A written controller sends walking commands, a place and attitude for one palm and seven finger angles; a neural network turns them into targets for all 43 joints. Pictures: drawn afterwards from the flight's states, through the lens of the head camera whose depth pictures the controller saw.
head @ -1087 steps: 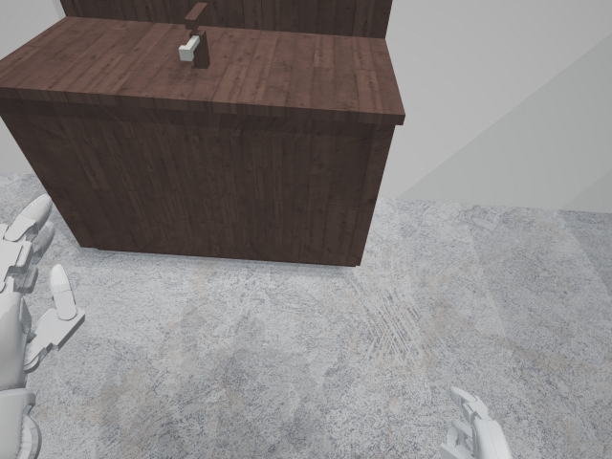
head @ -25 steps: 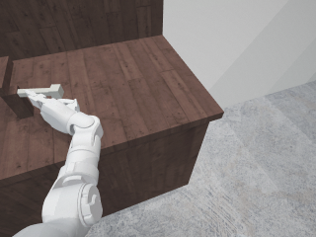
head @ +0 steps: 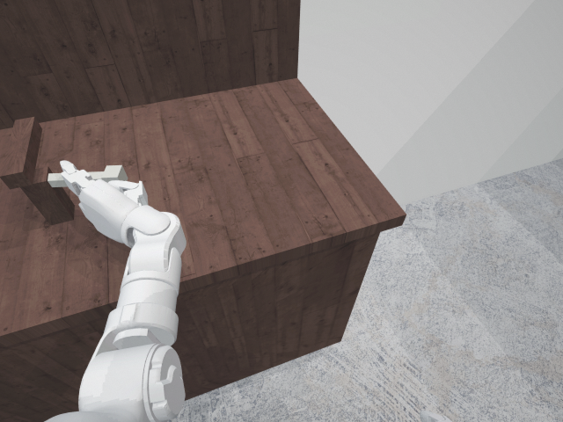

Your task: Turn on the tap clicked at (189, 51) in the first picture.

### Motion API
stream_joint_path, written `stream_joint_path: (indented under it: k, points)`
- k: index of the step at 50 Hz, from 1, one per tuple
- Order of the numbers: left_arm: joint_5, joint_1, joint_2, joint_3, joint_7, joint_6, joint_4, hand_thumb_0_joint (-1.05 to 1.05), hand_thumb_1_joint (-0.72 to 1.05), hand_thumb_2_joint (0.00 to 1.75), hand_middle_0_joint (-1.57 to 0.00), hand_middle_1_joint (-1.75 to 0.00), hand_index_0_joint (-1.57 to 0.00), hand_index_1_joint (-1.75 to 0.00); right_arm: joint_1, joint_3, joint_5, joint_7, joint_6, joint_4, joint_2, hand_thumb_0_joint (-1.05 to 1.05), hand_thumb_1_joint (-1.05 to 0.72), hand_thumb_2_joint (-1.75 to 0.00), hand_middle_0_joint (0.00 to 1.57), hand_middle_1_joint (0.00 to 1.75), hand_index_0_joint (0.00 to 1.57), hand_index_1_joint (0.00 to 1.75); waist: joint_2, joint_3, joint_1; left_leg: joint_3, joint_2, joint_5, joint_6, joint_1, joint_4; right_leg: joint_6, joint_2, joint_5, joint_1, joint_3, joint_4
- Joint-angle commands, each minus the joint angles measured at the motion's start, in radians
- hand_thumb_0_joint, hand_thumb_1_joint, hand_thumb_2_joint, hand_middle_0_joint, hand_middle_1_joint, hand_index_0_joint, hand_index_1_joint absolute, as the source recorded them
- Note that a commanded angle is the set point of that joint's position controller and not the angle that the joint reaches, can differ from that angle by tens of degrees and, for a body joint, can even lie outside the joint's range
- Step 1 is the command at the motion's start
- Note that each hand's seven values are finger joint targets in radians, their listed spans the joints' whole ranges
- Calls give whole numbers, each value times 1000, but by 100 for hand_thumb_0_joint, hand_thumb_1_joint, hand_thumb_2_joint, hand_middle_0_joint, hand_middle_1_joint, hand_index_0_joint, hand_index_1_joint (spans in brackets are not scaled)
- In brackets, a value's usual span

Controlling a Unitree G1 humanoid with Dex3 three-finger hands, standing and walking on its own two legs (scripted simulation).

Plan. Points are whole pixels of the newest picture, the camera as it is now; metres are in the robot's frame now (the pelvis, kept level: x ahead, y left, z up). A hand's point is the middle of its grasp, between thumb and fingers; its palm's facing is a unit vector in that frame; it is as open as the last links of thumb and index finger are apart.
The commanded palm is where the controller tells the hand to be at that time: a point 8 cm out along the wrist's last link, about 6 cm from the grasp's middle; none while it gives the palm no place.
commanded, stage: lift the hand up off the lever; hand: left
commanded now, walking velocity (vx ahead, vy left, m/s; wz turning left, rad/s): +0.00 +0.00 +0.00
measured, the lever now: (115, 178) +0.46 +0.27 +0.11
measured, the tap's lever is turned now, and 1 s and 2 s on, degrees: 74 74 74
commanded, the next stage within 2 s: draw the hand back beside the body in 1.74 s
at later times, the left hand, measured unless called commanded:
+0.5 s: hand (140, 183) +0.41 +0.21 +0.14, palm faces +0.82 -0.57 -0.06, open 7.8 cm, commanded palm +0.35 +0.22 +0.14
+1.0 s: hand (138, 179) +0.40 +0.20 +0.16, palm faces +0.82 -0.57 -0.07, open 7.8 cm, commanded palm +0.35 +0.22 +0.16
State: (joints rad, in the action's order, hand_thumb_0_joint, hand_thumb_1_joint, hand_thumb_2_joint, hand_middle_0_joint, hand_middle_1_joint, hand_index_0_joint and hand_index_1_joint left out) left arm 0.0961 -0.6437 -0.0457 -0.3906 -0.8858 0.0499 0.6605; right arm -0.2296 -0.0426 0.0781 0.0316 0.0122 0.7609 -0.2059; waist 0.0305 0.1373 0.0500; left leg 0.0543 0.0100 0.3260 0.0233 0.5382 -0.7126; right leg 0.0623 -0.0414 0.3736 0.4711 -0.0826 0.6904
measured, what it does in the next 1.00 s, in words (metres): stands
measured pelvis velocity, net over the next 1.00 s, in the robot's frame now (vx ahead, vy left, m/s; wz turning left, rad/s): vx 0.00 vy -0.01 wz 0.02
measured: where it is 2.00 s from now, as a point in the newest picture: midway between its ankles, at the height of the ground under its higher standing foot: outside the picture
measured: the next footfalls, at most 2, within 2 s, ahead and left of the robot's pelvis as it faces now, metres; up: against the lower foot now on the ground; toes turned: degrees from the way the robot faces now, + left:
none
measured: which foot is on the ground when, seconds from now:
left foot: down 0.00-1.00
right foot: down 0.00-1.00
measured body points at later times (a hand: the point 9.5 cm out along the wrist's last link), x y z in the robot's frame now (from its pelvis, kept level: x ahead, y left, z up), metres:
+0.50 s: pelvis +0.01 +0.00 +0.01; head +0.01 -0.01 +0.46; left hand +0.36 +0.23 +0.15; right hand +0.16 -0.23 -0.11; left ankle +0.02 +0.13 -0.72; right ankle -0.02 -0.08 -0.72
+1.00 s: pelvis +0.00 -0.01 +0.01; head -0.01 -0.03 +0.46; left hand +0.35 +0.23 +0.16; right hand +0.15 -0.25 -0.10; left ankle +0.02 +0.13 -0.72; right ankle -0.02 -0.08 -0.72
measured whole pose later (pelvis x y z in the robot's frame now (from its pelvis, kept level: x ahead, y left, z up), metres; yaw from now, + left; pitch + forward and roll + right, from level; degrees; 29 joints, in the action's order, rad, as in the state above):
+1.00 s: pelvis +0.00 -0.01 +0.01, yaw +1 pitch +4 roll +0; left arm 0.04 -0.60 -0.01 -0.30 -0.85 0.26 0.47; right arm -0.15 -0.02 0.04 -0.02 0.00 0.79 -0.21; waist 0.04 0.10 0.00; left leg 0.07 0.01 0.27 0.04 0.39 -0.59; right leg 0.07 -0.04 0.34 0.33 -0.10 0.60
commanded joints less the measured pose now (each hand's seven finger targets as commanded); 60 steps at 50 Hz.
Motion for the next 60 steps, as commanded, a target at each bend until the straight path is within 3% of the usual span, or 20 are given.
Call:
stream_joint_path:
  k: [1, 5, 8, 12, 13, 17, 20, 23, 27, 32, 33, 36, 38, 39, 42, 49, 50, 53, 56, 60]
  points:
    - [38, -428, -163, 69, 7, -23, -277, 0, 90, 90, -15, -15, -15, -15, 58, -30, -7, -14, -30, -127, -119, 0, -90, -90, 20, 30, 20, 30, -12, 291, -8, -43, -20, -298, -41, -175, 58, -41, 37, -380, -171, 31, -106]
    - [27, -434, -134, 99, 20, 4, -276, 0, 90, 90, -15, -15, -15, -15, 71, -27, -11, -19, -35, -123, -121, 0, -90, -90, 20, 30, 20, 30, -32, 255, -3, -34, -19, -297, -41, -196, 71, -39, 32, -356, -152, 24, -118]
    - [17, -399, -138, 89, 25, 12, -326, 0, 90, 90, -15, -15, -15, -15, 81, -31, -13, -24, -36, -127, -122, 0, -90, -90, 20, 30, 20, 30, -22, 288, -22, -30, -18, -335, -37, -231, 77, -34, 29, -377, -178, 21, -117]
    - [12, -375, -63, 161, 30, 38, -365, 0, 90, 90, -15, -15, -15, -15, 94, -26, -14, -16, -40, -130, -113, 0, -90, -90, 20, 30, 20, 30, -8, 281, -22, -29, -15, -378, -29, -260, 77, -31, 31, -399, -178, 14, -116]
    - [15, -366, -101, 125, 27, 45, -360, 0, 90, 90, -15, -15, -15, -15, 102, -28, -15, -21, -38, -126, -117, 0, -90, -90, 20, 30, 20, 30, -7, 274, -30, -24, -15, -373, -27, -256, 83, -28, 29, -386, -178, 13, -118]
    - [10, -398, -73, 155, 19, 64, -408, 0, 90, 90, -15, -15, -15, -15, 124, -22, -16, -21, -39, -128, -109, 0, -90, -90, 20, 30, 20, 30, -19, 269, -30, -27, -15, -377, -23, -263, 90, -28, 34, -395, -192, 13, -124]
    - [12, -372, -86, 138, 10, 72, -441, 0, 90, 90, -15, -15, -15, -15, 132, -22, -13, -24, -39, -132, -105, 0, -90, -90, 20, 30, 20, 30, -41, 307, -45, -31, -15, -408, -23, -275, 87, -31, 36, -438, -224, 14, -119]
    - [12, -311, -110, 107, 13, 101, -417, 0, 90, 90, -15, -15, -15, -15, 146, -22, -16, -27, -27, -131, -106, 0, -90, -90, 20, 30, 20, 30, -47, 283, -62, -33, -16, -407, -19, -258, 100, -30, 39, -447, -244, 12, -124]
    - [3, -347, -85, 140, 19, 134, -392, 0, 90, 90, -15, -15, -15, -15, 172, -10, -23, -32, -29, -128, -103, 0, -90, -90, 20, 30, 20, 30, -68, 208, -40, -40, -19, -323, -30, -233, 115, -40, 48, -391, -221, 23, -161]
    - [1, -396, -100, 135, 24, 132, -423, 0, 90, 90, -15, -15, -15, -15, 181, -6, -24, -42, -41, -125, -98, 0, -90, -90, 20, 30, 20, 30, -69, 232, -43, -44, -26, -294, -35, -237, 124, -50, 56, -395, -240, 37, -174]
    - [1, -382, -142, 98, 25, 129, -418, 0, 90, 90, -15, -15, -15, -15, 183, -8, -26, -46, -41, -121, -102, 0, -90, -90, 20, 30, 20, 30, -58, 232, -53, -41, -27, -286, -35, -235, 128, -49, 54, -381, -242, 38, -177]
    - [10, -403, -101, 148, 32, 127, -439, 0, 90, 90, -15, -15, -15, -15, 186, -6, -26, -44, -48, -122, -97, 0, -90, -90, 20, 30, 20, 30, -32, 247, -40, -46, -27, -292, -36, -252, 123, -49, 58, -392, -239, 41, -175]
    - [7, -380, -112, 136, 36, 130, -436, 0, 90, 90, -15, -15, -15, -15, 187, -10, -28, -46, -52, -121, -101, 0, -90, -90, 20, 30, 20, 30, -18, 247, -50, -42, -27, -288, -34, -256, 131, -44, 54, -376, -243, 38, -180]
    - [4, -395, -86, 166, 39, 130, -446, 0, 90, 90, -15, -15, -15, -15, 188, -7, -30, -46, -56, -122, -99, 0, -90, -90, 20, 30, 20, 30, -20, 243, -41, -43, -26, -290, -35, -267, 133, -43, 54, -371, -236, 36, -180]
    - [-17, -368, -99, 146, 46, 143, -418, 0, 90, 90, -15, -15, -15, -15, 196, -6, -34, -53, -57, -122, -101, 0, -90, -90, 20, 30, 20, 30, -78, 224, -45, -42, -31, -257, -37, -241, 142, -56, 62, -376, -253, 46, -197]
    - [-14, -419, -146, 103, 29, 153, -406, 0, 90, 90, -15, -15, -15, -15, 214, -3, -35, -58, -63, -114, -102, 0, -90, -90, 20, 30, 20, 30, -59, 210, -58, -44, -31, -221, -39, -240, 163, -52, 61, -291, -243, 49, -220]
    - [-8, -447, -144, 111, 24, 150, -425, 0, 90, 90, -15, -15, -15, -15, 211, -2, -32, -57, -65, -114, -100, 0, -90, -90, 20, 30, 20, 30, -50, 224, -52, -47, -32, -228, -39, -245, 157, -54, 62, -306, -244, 51, -216]
    - [0, -393, -178, 72, 20, 148, -445, 0, 90, 90, -15, -15, -15, -15, 205, -8, -29, -55, -62, -119, -102, 0, -90, -90, 20, 30, 20, 30, -43, 275, -77, -47, -30, -274, -36, -256, 157, -51, 60, -374, -288, 46, -196]
    - [-7, -371, -152, 95, 31, 162, -441, 0, 90, 90, -15, -15, -15, -15, 206, -4, -33, -54, -58, -126, -99, 0, -90, -90, 20, 30, 20, 30, -83, 252, -66, -54, -28, -284, -37, -249, 157, -61, 68, -425, -297, 49, -198]
    - [-27, -335, -142, 108, 54, 183, -471, 0, 90, 90, -15, -15, -15, -15, 218, -3, -43, -59, -58, -132, -103, 0, -90, -90, 20, 30, 20, 30, -74, 225, -66, -59, -27, -292, -39, -273, 171, -60, 66, -424, -298, 47, -213]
